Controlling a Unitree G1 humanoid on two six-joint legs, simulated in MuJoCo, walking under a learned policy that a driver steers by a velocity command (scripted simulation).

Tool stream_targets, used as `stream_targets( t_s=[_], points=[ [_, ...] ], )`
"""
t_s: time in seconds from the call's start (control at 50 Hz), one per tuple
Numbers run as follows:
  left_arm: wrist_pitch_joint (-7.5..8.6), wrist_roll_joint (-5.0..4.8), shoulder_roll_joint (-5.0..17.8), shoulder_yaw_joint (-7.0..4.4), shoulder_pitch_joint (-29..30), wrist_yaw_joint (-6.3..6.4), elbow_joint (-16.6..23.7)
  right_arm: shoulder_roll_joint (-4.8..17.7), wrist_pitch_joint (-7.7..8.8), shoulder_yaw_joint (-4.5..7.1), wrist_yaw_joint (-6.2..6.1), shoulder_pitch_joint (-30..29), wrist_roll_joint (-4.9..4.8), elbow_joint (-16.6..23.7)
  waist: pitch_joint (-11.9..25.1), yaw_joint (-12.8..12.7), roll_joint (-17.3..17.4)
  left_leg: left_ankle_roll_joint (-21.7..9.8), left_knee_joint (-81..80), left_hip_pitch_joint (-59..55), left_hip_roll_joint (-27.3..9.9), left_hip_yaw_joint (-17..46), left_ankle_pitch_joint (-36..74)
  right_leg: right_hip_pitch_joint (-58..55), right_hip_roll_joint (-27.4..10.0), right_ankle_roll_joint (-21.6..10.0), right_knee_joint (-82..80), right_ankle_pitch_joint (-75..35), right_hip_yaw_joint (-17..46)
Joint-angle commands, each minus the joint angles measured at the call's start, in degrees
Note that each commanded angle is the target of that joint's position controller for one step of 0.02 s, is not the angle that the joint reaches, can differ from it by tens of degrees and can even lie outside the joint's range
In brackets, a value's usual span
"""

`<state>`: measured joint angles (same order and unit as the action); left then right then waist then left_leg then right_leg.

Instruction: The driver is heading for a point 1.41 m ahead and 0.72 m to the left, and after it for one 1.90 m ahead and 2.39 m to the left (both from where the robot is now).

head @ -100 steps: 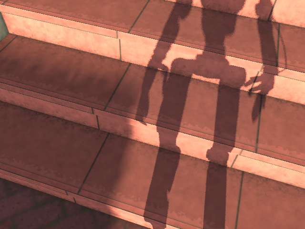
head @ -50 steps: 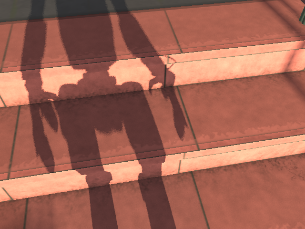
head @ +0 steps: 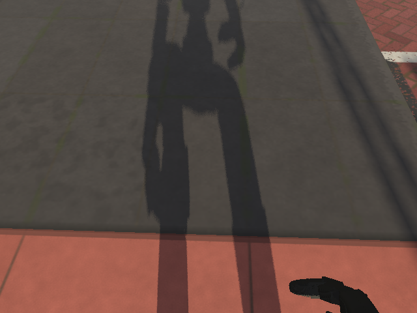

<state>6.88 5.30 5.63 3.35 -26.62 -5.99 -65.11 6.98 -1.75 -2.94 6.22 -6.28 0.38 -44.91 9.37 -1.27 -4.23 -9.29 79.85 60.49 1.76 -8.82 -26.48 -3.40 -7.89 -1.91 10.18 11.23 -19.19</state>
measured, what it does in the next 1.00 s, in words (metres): climbs, turning left: right foot 0.18 m higher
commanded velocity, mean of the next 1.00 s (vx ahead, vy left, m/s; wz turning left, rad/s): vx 0.35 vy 0.00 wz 0.59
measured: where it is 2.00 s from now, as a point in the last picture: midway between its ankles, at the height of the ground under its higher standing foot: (104, 195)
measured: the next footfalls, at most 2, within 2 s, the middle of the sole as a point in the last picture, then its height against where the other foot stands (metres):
right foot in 0.46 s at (264, 302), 0.18 m higher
left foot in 1.08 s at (155, 303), level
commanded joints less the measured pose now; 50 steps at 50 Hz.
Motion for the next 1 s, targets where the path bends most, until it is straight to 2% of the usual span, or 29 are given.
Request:
stream_targets(
  t_s=[0.02, 0.04, 0.06, 0.08, 0.12, 0.16, 0.18, 0.22, 0.24, 0.32, 0.36, 0.4, 0.44, 0.46, 0.48, 0.5, 0.52, 0.54, 0.56, 0.6, 0.62, 0.64, 0.66, 0.68, 0.74, 0.8, 0.84, 0.9, 1.0],
  points=[
    [1.17, 2.50, 16.0, -3.94, -2.8, 0.02, 2.9, 10.3, 1.06, 4.45, -2.63, 20.3, -0.72, -2.3, 9.1, 10.0, -3.1, -5.8, -15.5, -45.7, 4.8, 12.2, 20.4, 19.4, -7.7, -8.7, 30.0, -83.5, 5.2],
    [0.18, 3.03, 14.5, -3.69, 0.2, -1.66, 4.2, 13.5, 0.86, 5.82, -3.61, 33.1, 0.25, -7.1, 9.5, 14.1, 4.0, -7.6, -30.5, -58.4, 1.7, 27.0, 7.8, 36.3, -1.1, -7.5, 44.7, -51.9, 9.5],
    [-1.80, -0.91, 12.9, -5.18, 5.4, -3.41, 3.9, 17.5, 0.39, 7.18, -3.07, 39.5, 2.40, -10.4, 6.3, 14.6, 12.0, -10.9, -51.7, -56.0, -5.5, 49.6, 2.6, 47.2, 8.6, -4.4, 76.0, -13.7, 18.1],
    [-2.19, -2.07, 9.8, -5.00, 4.1, -3.43, 5.3, 19.3, 1.54, 8.46, -3.74, 38.1, 3.11, -10.0, 6.3, 12.2, 12.9, -8.5, -56.5, -52.5, -9.6, 57.8, -0.9, 53.9, 9.9, -4.8, 93.5, -17.4, 32.8],
    [-1.86, -1.42, 5.4, -3.79, 13.7, -0.49, 9.4, 9.5, 3.99, 5.95, -3.08, 31.8, 2.06, -14.7, -3.4, 6.0, 7.7, -7.9, -51.7, -42.6, -6.9, 47.6, -1.9, 67.1, 12.0, -7.9, 107.4, -17.3, 35.2],
    [-2.29, -0.38, 3.5, -2.04, 16.1, 0.94, 12.1, 2.1, 4.48, 3.01, -2.30, 20.7, 1.69, -14.8, -2.8, -1.3, 3.4, -7.0, -51.8, -36.4, -4.6, 37.3, 6.0, 72.0, 9.9, -11.2, 111.9, -12.6, 33.1],
    [-3.03, -0.77, 5.4, -2.29, 14.9, 1.66, 12.7, 0.7, 5.20, 2.19, -1.56, 17.4, 2.77, -15.0, -4.0, -4.0, 0.8, -6.7, -53.0, -32.4, -4.2, 33.3, 11.3, 71.7, 8.3, -11.0, 108.7, -12.4, 30.3],
    [-3.99, -2.19, 7.1, -2.36, 15.8, 2.52, 13.3, 2.8, 7.00, 2.43, -1.61, 17.0, 2.85, -14.1, -4.3, -4.1, 3.4, -5.6, -56.2, -28.1, -2.6, 25.2, 14.4, 71.2, 5.8, -8.6, 106.4, -4.8, 24.7],
    [-4.03, -2.69, 6.2, -1.65, 18.8, 2.63, 14.5, 3.0, 7.21, 1.87, -2.41, 24.4, 4.41, -16.3, -5.1, -1.2, 9.8, -7.0, -58.1, -29.9, -3.9, 29.3, 12.1, 76.1, 7.1, -8.4, 122.0, 2.8, 23.5],
    [-2.97, -1.92, 6.6, 0.15, 34.9, 3.98, 23.9, 4.3, 7.35, 0.88, -2.41, 38.5, 8.09, -22.0, -4.2, 3.2, 1.1, -2.6, -57.6, -37.8, -3.9, 30.3, 5.3, 83.7, 4.2, -10.0, 104.4, 3.2, 22.5],
    [-4.70, -2.08, 7.2, 0.47, 43.1, 4.29, 28.8, 8.9, 7.64, 1.80, -0.69, 30.6, 5.29, -16.0, -6.3, 1.3, 4.3, -4.8, -69.4, -20.2, -5.4, 29.6, 8.9, 62.3, 1.7, -5.0, 85.9, 7.1, 15.9],
    [-5.96, -1.21, 5.0, 0.75, 42.7, 3.48, 29.9, 10.6, 9.07, 1.72, 0.21, 28.4, 0.74, -11.5, -8.0, -0.3, 10.9, -8.4, -75.3, -10.6, -9.8, 32.5, 20.0, 42.5, 5.7, 0.2, 80.6, 17.1, 10.0],
    [-5.71, -1.63, 8.8, -0.46, 38.7, 2.27, 29.0, 14.9, 10.71, 3.39, -0.09, 31.7, -0.55, -10.6, -4.7, -0.6, 12.8, -8.1, -67.2, -37.1, -13.4, 31.4, 63.1, 48.7, 10.2, -1.1, 67.4, 20.5, 8.3],
    [-4.45, -2.16, 11.6, -1.95, 33.8, 2.64, 27.4, 16.8, 11.15, 4.80, 0.06, 32.0, 0.33, -10.3, -0.7, -1.4, 14.7, -6.1, -60.4, -49.1, -13.2, 28.6, 83.8, 46.7, 11.6, -3.0, 60.7, 17.6, 10.7],
    [-2.78, -2.59, 14.1, -3.44, 23.9, 3.09, 25.5, 16.7, 11.25, 6.23, -0.13, 30.1, 0.87, -8.7, 7.1, -4.5, 12.0, -1.6, -46.4, -50.1, -9.0, 24.9, 90.3, 33.5, 9.4, -6.0, 55.0, 3.3, 18.0],
    [-2.19, -3.52, 15.3, -3.50, 11.3, 3.99, 22.8, 8.5, 11.42, 5.30, -0.17, 34.8, 3.50, -7.0, 23.8, -5.3, -6.0, 1.2, -27.5, -26.1, -1.1, 25.0, 68.8, 3.8, -2.5, -17.7, 44.3, -1.3, 47.6],
    [-2.76, -0.90, 19.1, -4.38, 0.4, 5.43, 21.2, 5.0, 10.33, 4.86, -0.17, 30.2, 2.42, -6.5, 23.6, -10.9, -18.6, 5.3, 2.2, -9.5, 8.6, 26.6, 12.4, -1.6, -14.8, -25.2, 23.0, 3.0, 77.8],
    [-0.90, -0.71, 20.7, -4.90, 0.9, 5.92, 19.7, 5.7, 9.40, 6.04, -0.29, 24.7, 1.34, -6.2, 8.3, -10.5, -13.2, 4.8, 20.9, 0.5, 5.8, 29.1, 18.6, 10.3, -12.6, -19.6, 18.2, 18.2, 76.8],
    [-0.18, -1.77, 20.1, -5.35, 9.8, 5.61, 19.0, 6.6, 9.18, 6.22, -0.78, 22.7, 0.15, -6.8, -2.5, -5.6, -7.7, 4.6, 26.7, 3.9, 3.3, 24.8, 22.1, 21.6, -11.9, -17.7, 19.3, 19.8, 65.7],
    [-0.78, -2.71, 7.2, -3.47, 16.2, 5.68, 14.0, 4.0, 7.91, 4.44, -1.84, 22.2, 2.18, -6.2, -1.2, 0.8, 7.5, 2.0, 27.5, 0.9, -0.8, 20.4, 20.0, 27.4, -11.6, -14.1, 23.0, 4.1, 46.5],
    [-0.91, -3.19, 0.6, -2.04, 19.9, 6.32, 13.6, 3.6, 7.00, 3.91, -1.88, 21.2, 2.65, -5.8, -1.0, 3.8, 6.3, 1.6, 27.1, -1.3, -3.1, 20.1, 17.3, 30.1, -10.5, -12.3, 20.7, -1.0, 42.5],
    [-0.44, -3.15, -1.6, -1.69, 23.0, 7.39, 13.7, 2.1, 6.16, 3.34, -2.10, 20.4, 2.78, -5.0, -2.5, 5.7, 4.9, 1.5, 24.6, -1.0, -4.1, 20.2, 15.0, 31.0, -9.1, -11.3, 17.7, -2.2, 38.1],
    [0.20, -2.48, -0.9, -2.10, 24.1, 8.42, 12.8, 1.9, 6.21, 3.03, -1.95, 18.5, 1.81, -5.1, -3.1, 6.2, 4.2, 1.3, 22.0, 0.5, -4.1, 19.9, 14.6, 30.5, -6.5, -9.9, 16.3, -5.2, 31.8],
    [0.90, -2.20, 0.0, -2.41, 24.3, 8.57, 12.4, 5.9, 6.85, 3.68, -1.86, 16.5, 1.81, -3.4, -0.9, 7.1, 6.7, 2.8, 12.3, -2.5, -5.8, 17.4, 18.0, 30.7, -5.6, -8.6, 14.3, -3.0, 26.3],
    [2.12, -1.82, 9.0, -4.88, 27.9, 8.92, 15.3, 9.8, 7.77, 5.17, 0.60, 8.2, 1.48, -0.5, -2.2, 5.0, 1.6, 5.7, 0.5, -14.0, -5.8, 9.0, 18.0, 32.1, -1.3, -6.8, 4.8, -6.3, 11.2],
    [2.00, 0.07, 11.3, -4.73, 20.9, 8.97, 15.0, 10.2, 8.14, 5.54, 1.37, 7.0, 1.86, 0.7, -0.7, 2.5, 3.8, 5.1, 2.2, -7.3, -5.6, 13.6, 22.5, 16.5, -6.1, -8.6, 6.4, -31.3, 11.2],
    [1.43, -0.13, 13.7, -5.45, 21.3, 8.92, 15.9, 9.6, 8.22, 5.25, 0.70, 6.6, 1.78, 1.6, 0.0, 2.9, 4.3, 5.6, -5.9, -6.7, -6.2, 12.8, 22.9, 9.3, -6.6, -10.0, 6.8, -37.0, 7.9],
    [1.43, -1.72, 14.8, -5.98, 21.7, 8.04, 17.1, 9.4, 7.26, 5.61, 0.50, 4.7, 2.40, 2.4, -2.1, 2.7, 1.0, 7.4, -21.0, -18.1, -6.5, 8.9, 17.8, 10.6, -5.2, -9.5, 6.6, -32.6, 3.4],
    [0.71, -1.16, 16.0, -8.25, 15.0, 6.71, 15.0, 7.8, 6.69, 5.92, -1.62, 4.4, 2.81, 3.8, -7.4, -1.6, 1.5, 7.1, -36.6, -16.2, -5.9, 8.7, 7.0, -4.5, -13.6, -12.2, 5.1, -18.0, 8.3]
  ],
)
Velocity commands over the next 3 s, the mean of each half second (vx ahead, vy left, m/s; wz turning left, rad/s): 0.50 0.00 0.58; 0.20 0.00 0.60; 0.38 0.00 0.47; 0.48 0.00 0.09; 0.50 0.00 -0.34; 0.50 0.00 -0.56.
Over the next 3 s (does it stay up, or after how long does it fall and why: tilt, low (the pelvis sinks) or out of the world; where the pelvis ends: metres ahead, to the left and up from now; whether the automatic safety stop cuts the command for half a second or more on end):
stays up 1.17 0.63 0.34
